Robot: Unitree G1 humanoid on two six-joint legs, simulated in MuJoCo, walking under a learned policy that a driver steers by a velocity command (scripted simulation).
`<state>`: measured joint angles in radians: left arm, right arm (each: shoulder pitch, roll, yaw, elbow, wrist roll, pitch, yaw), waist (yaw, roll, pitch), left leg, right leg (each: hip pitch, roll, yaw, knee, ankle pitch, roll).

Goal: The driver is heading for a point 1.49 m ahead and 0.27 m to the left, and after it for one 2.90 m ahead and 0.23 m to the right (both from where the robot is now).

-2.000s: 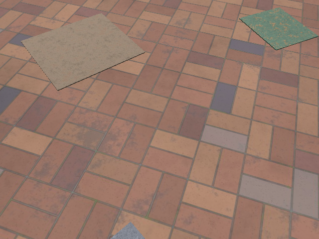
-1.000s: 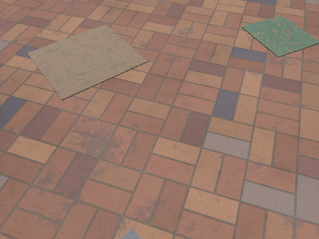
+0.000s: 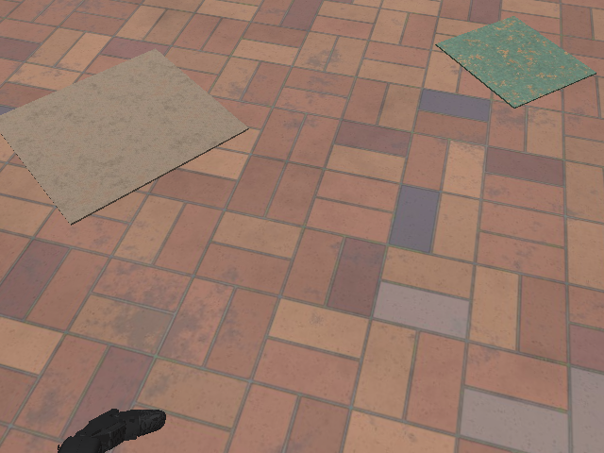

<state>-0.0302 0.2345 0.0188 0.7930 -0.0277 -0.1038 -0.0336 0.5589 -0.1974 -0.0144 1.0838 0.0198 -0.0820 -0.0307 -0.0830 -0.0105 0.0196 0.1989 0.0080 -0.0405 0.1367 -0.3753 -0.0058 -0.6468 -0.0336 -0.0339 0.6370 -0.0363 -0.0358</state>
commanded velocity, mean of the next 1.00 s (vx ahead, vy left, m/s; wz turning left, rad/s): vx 0.49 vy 0.00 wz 0.33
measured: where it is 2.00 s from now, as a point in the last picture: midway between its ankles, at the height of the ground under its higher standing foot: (206, 212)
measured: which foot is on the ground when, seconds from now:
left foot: down 0.00-0.06, up 0.08-0.62, down 0.64-1.00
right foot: up 0.00-0.04, down 0.06-0.64, up 0.66-1.00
